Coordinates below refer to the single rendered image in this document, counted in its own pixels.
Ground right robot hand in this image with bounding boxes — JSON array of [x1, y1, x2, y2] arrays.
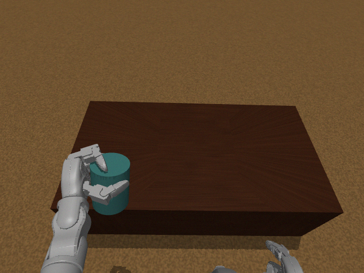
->
[[264, 240, 304, 273]]

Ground left robot arm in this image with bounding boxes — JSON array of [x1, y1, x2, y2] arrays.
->
[[40, 196, 91, 273]]

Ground left robot hand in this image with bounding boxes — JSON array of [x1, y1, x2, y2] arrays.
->
[[61, 144, 129, 205]]

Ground can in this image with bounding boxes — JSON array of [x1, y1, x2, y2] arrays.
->
[[90, 152, 130, 215]]

